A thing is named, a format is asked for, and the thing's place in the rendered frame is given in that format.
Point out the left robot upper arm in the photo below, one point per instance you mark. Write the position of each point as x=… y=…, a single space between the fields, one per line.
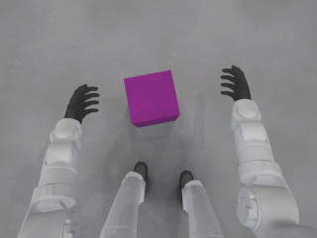
x=62 y=223

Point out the left robot hand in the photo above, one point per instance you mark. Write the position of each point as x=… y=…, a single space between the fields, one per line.
x=76 y=106

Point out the left robot forearm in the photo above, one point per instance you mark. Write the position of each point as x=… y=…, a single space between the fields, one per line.
x=56 y=189

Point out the right robot forearm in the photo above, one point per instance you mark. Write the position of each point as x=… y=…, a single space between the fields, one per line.
x=256 y=162

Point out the carton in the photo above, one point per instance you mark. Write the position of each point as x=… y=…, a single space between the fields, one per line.
x=151 y=98

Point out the right robot upper arm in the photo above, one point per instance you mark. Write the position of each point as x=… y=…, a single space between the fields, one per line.
x=271 y=212

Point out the robot left shin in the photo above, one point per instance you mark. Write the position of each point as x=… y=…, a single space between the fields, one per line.
x=133 y=174

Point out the right robot hand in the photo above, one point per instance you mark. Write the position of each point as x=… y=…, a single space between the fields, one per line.
x=240 y=86

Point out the robot left thigh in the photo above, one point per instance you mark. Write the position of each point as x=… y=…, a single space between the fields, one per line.
x=122 y=219

